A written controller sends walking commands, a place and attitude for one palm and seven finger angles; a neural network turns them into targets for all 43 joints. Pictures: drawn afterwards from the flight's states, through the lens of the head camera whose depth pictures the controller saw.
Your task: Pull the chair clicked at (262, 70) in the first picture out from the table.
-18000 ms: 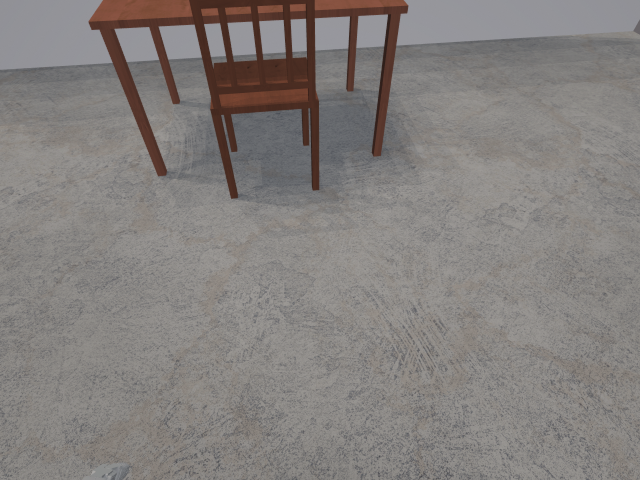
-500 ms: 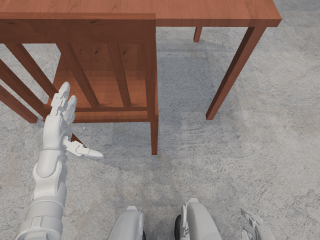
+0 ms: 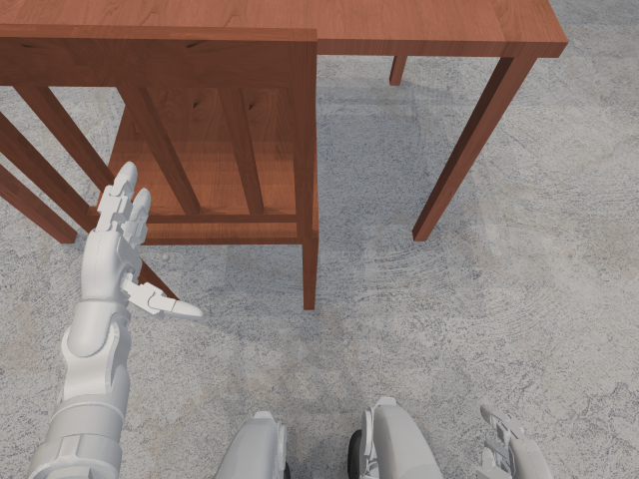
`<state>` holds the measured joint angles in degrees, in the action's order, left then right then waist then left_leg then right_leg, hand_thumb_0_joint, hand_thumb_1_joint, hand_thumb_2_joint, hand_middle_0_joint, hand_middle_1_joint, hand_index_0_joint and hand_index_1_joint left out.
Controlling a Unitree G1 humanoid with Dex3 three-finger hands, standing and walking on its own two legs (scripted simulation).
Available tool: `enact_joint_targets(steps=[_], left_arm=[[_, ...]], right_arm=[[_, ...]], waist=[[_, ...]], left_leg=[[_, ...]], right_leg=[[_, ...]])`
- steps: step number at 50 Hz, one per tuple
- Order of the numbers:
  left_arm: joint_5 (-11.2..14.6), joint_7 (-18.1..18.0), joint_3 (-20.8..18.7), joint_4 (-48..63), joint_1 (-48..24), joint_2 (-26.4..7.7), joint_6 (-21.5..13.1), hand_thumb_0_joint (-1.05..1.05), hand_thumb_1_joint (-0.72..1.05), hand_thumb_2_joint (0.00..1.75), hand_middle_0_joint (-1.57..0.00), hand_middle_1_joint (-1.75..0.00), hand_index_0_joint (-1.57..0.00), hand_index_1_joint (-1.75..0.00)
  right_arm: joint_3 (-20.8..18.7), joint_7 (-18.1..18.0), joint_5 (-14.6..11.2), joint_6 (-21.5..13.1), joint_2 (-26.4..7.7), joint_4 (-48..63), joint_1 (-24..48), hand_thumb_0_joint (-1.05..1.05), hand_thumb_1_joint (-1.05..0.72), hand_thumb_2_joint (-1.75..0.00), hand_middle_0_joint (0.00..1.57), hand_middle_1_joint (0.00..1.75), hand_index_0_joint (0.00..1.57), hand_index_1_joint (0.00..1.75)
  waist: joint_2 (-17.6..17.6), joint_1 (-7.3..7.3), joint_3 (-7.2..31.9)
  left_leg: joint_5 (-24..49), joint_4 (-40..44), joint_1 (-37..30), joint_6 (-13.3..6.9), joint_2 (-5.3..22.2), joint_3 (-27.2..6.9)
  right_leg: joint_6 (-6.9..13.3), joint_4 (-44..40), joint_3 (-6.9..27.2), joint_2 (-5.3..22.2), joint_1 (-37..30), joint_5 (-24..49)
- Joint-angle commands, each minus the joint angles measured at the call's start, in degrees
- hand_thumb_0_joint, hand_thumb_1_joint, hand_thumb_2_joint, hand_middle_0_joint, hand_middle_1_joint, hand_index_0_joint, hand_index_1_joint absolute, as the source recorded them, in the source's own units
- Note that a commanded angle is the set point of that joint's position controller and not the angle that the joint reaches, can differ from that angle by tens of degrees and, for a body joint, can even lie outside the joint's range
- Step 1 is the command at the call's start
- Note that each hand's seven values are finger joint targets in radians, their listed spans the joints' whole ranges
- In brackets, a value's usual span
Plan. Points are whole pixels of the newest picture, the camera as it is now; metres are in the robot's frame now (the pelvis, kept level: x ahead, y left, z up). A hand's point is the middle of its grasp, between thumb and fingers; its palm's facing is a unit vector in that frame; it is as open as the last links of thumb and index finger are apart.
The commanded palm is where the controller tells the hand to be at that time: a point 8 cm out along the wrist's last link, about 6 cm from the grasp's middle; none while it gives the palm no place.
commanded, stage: push the fingers through the gap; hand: left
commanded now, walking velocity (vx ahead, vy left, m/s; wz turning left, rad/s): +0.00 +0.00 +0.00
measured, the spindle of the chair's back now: (167, 159) +0.52 +0.22 +0.02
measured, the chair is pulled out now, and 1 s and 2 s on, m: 0.00 0.00 0.00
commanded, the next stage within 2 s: hook a spindle and tug to test in 1.66 s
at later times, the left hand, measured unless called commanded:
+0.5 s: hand (178, 227) +0.41 +0.19 +0.01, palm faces +0.02 -1.00 -0.05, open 17.0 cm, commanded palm +0.39 +0.24 +0.02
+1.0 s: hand (185, 193) +0.47 +0.19 +0.01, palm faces +0.04 -1.00 -0.05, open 17.0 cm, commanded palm +0.44 +0.23 +0.02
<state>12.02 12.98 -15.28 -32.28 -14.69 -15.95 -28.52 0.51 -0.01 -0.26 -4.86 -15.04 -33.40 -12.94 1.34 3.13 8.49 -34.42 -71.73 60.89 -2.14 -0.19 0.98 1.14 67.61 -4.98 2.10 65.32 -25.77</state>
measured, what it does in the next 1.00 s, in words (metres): stands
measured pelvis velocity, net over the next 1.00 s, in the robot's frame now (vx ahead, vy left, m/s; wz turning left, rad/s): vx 0.00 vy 0.01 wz -0.01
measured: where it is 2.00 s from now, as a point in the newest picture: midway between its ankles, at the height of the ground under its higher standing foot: outside the picture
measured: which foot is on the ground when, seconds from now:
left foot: down 0.00-1.00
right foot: down 0.00-1.00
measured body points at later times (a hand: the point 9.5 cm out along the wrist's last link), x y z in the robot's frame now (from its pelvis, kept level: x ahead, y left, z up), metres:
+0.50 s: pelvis +0.00 +0.00 -0.01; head +0.13 +0.01 +0.42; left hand +0.41 +0.24 +0.02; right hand +0.11 -0.25 -0.12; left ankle -0.01 +0.09 -0.63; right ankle +0.05 -0.11 -0.63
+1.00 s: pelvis +0.00 +0.01 -0.01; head +0.16 +0.02 +0.41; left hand +0.46 +0.24 +0.02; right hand +0.06 -0.26 -0.13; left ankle -0.01 +0.09 -0.63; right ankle +0.05 -0.11 -0.63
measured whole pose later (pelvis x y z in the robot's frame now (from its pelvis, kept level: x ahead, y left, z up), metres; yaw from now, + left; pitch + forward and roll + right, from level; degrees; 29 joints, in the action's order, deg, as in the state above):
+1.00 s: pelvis +0.00 +0.01 -0.01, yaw -1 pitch +27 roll -2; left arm 6.7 10.6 -20.9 -54.9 -37.9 -21.8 -29.5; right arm 1.3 0.9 1.4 -0.1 -15.6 -35.4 -16.4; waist 1.9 7.4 7.8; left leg -34.7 -73.4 65.6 -2.7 0.1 1.2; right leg 0.7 68.3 -4.7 1.7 69.8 -25.3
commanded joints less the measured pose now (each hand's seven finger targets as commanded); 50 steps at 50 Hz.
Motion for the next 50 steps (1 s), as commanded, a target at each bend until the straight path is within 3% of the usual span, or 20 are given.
enact_joint_targets(steps=[1,2,3,7,9,13,16,17,21,26,29,32,35,39,42,47,49,50], left_arm=[[0.6,0.2,-1.2,11.0,-11.6,-7.9,-3.0,0.00,-0.50,0.30,-0.06,-0.08,-0.06,-0.08],[0.6,-0.1,-1.2,11.0,-12.7,-7.9,-3.0,0.00,-0.50,0.30,-0.06,-0.08,-0.06,-0.08],[0.3,-0.5,-2.7,10.9,-12.9,-9.7,-3.2,0.00,-0.50,0.30,-0.06,-0.08,-0.06,-0.08],[-0.6,-1.5,-3.0,11.9,-19.3,-11.0,-4.5,0.00,-0.50,0.30,-0.06,-0.08,-0.06,-0.08],[-0.7,-1.4,-2.9,10.0,-19.1,-10.6,-4.5,0.00,-0.50,0.30,-0.06,-0.08,-0.06,-0.08],[-1.0,-0.7,-2.1,7.8,-21.5,-10.4,-3.4,0.00,-0.50,0.30,-0.06,-0.08,-0.06,-0.08],[-0.9,-0.7,-2.6,4.8,-21.9,-10.6,-2.3,0.00,-0.50,0.30,-0.06,-0.08,-0.06,-0.08],[-0.9,-0.7,-2.7,4.3,-22.4,-10.8,-2.1,0.00,-0.50,0.30,-0.06,-0.08,-0.06,-0.08],[-1.8,-1.8,-3.7,1.3,-27.6,-12.5,-2.3,0.00,-0.50,0.30,-0.06,-0.08,-0.06,-0.08],[-2.7,-2.4,-5.3,-0.7,-31.2,-14.7,-3.7,0.00,-0.50,0.30,-0.06,-0.08,-0.06,-0.08],[-3.0,-2.0,-6.1,-4.2,-32.5,-15.6,-3.6,0.00,-0.50,0.30,-0.06,-0.08,-0.06,-0.08],[-3.2,-1.6,-7.0,-5.2,-34.7,-17.2,-4.0,0.00,-0.50,0.30,-0.06,-0.08,-0.06,-0.08],[-3.1,-1.2,-5.4,-4.4,-36.7,-15.7,-4.4,0.00,-0.50,0.30,-0.06,-0.08,-0.06,-0.08],[-3.3,-1.2,-5.5,-7.9,-38.2,-15.6,-3.9,0.00,-0.50,0.30,-0.06,-0.08,-0.06,-0.08],[-3.7,-1.9,-7.8,-7.9,-38.2,-18.1,-4.1,0.00,-0.50,0.30,-0.06,-0.08,-0.06,-0.08],[-4.9,-2.4,-7.3,-11.2,-43.1,-18.5,-5.0,0.00,-0.50,0.30,-0.06,-0.08,-0.06,-0.08],[-5.0,-2.4,-7.5,-12.1,-44.4,-18.5,-5.3,0.00,-0.50,0.30,-0.06,-0.08,-0.06,-0.08],[-5.2,-2.5,-8.1,-11.9,-46.1,-20.1,-5.8,0.00,-0.50,0.30,-0.06,-0.08,-0.06,-0.08]], right_arm=[[-3.3,-0.8,-0.2,-2.5,-8.7,5.7,-3.1,0.00,-0.90,-0.90,0.20,0.30,0.20,0.30],[-3.3,-0.9,-0.2,-2.5,-8.6,5.5,-3.1,0.00,-0.90,-0.90,0.20,0.30,0.20,0.30],[-3.3,-0.9,-0.1,-2.5,-8.7,5.5,-3.2,0.00,-0.90,-0.90,0.20,0.30,0.20,0.30],[-3.1,-1.2,0.4,-2.7,-8.6,4.8,-3.4,0.00,-0.90,-0.90,0.20,0.30,0.20,0.30],[-3.1,-1.2,0.4,-2.6,-8.5,4.6,-3.4,0.00,-0.90,-0.90,0.20,0.30,0.20,0.30],[-3.1,-1.1,0.4,-2.3,-8.8,4.3,-4.1,0.00,-0.90,-0.90,0.20,0.30,0.20,0.30],[-3.1,-1.1,0.2,-1.9,-9.0,4.2,-4.7,0.00,-0.90,-0.90,0.20,0.30,0.20,0.30],[-3.0,-1.0,0.1,-1.7,-9.0,4.3,-4.8,0.00,-0.90,-0.90,0.20,0.30,0.20,0.30],[-2.7,-1.0,0.3,-1.1,-9.2,3.9,-5.6,0.00,-0.90,-0.90,0.20,0.30,0.20,0.30],[-2.8,-0.8,0.8,-0.6,-9.4,3.2,-7.1,0.00,-0.90,-0.90,0.20,0.30,0.20,0.30],[-2.6,-0.7,0.8,0.1,-9.4,3.0,-7.4,0.00,-0.90,-0.90,0.20,0.30,0.20,0.30],[-2.6,-0.7,0.9,0.6,-9.7,2.9,-8.1,0.00,-0.90,-0.90,0.20,0.30,0.20,0.30],[-2.9,-0.5,1.1,0.9,-9.8,2.6,-8.9,0.00,-0.90,-0.90,0.20,0.30,0.20,0.30],[-2.9,-0.2,1.2,1.7,-10.0,1.6,-9.9,0.00,-0.90,-0.90,0.20,0.30,0.20,0.30],[-3.0,0.0,1.4,2.4,-10.2,1.9,-10.5,0.00,-0.90,-0.90,0.20,0.30,0.20,0.30],[-2.6,0.1,1.6,3.4,-10.0,1.5,-10.8,0.00,-0.90,-0.90,0.20,0.30,0.20,0.30],[-2.7,0.1,1.8,3.6,-10.2,1.4,-11.2,0.00,-0.90,-0.90,0.20,0.30,0.20,0.30],[-2.5,0.0,1.9,3.8,-10.3,1.4,-11.2,0.00,-0.90,-0.90,0.20,0.30,0.20,0.30]], waist=[[1.2,0.90,23.3],[0.4,1.16,23.4],[0.7,0.66,23.0],[2.9,1.24,25.1],[2.1,1.26,25.4],[4.4,1.35,26.2],[1.5,1.78,25.9],[2.5,1.57,25.7],[1.3,2.34,24.5],[2.5,2.64,27.9],[1.5,2.99,26.3],[3.3,2.94,27.2],[4.7,3.72,29.8],[3.8,4.55,27.9],[3.6,3.96,30.1],[4.4,5.12,26.8],[4.3,5.41,28.5],[5.2,5.55,28.6]], left_leg=[[21.2,10.2,-8.7,1.8,0.1,-3.4],[20.9,9.9,-8.1,1.7,0.1,-3.3],[20.4,10.0,-7.6,1.8,0.0,-3.4],[21.3,9.2,-9.1,2.1,0.0,-3.9],[21.2,8.9,-8.8,1.9,-0.1,-3.6],[23.9,9.2,-11.2,2.6,0.2,-4.3],[23.7,9.3,-9.8,2.3,0.3,-4.2],[22.7,9.3,-9.2,2.2,0.1,-3.9],[20.3,9.5,-7.6,1.9,0.0,-4.1],[22.5,8.7,-8.7,1.9,0.0,-4.0],[20.7,8.6,-6.0,1.5,-0.1,-3.5],[21.8,8.7,-7.3,1.7,0.1,-3.8],[26.1,8.2,-11.2,2.1,0.5,-4.5],[25.9,8.1,-9.6,1.9,0.6,-4.3],[27.5,8.0,-10.2,2.0,0.5,-4.4],[24.8,8.0,-8.7,1.8,0.6,-4.4],[24.8,7.6,-9.0,1.7,0.4,-4.4],[24.8,7.5,-9.2,1.8,0.5,-4.6]], right_leg=[[0.3,-6.5,3.4,-1.6,-19.8,12.8],[0.2,-6.4,3.5,-1.5,-20.3,13.2],[0.3,-6.3,3.6,-1.5,-20.4,12.7],[0.4,-5.3,3.6,-1.5,-18.9,12.3],[0.4,-5.5,3.8,-1.6,-19.4,12.6],[0.5,-5.1,3.1,-1.5,-17.5,13.0],[0.4,-5.4,3.1,-1.7,-18.3,13.5],[0.4,-5.5,3.3,-1.6,-18.4,13.1],[0.4,-5.6,3.3,-1.8,-17.9,11.3],[0.4,-5.3,3.6,-1.9,-18.6,13.1],[0.3,-5.6,4.0,-1.9,-19.4,13.0],[0.4,-5.3,3.8,-1.9,-18.7,13.2],[0.4,-4.8,3.4,-2.1,-17.0,14.9],[0.2,-5.3,3.4,-2.1,-16.9,15.5],[0.2,-5.0,3.4,-2.2,-18.0,16.6],[0.2,-5.1,3.4,-2.3,-15.9,14.5],[0.2,-5.2,3.6,-2.4,-16.3,14.7],[0.3,-4.8,3.4,-2.4,-15.6,14.2]])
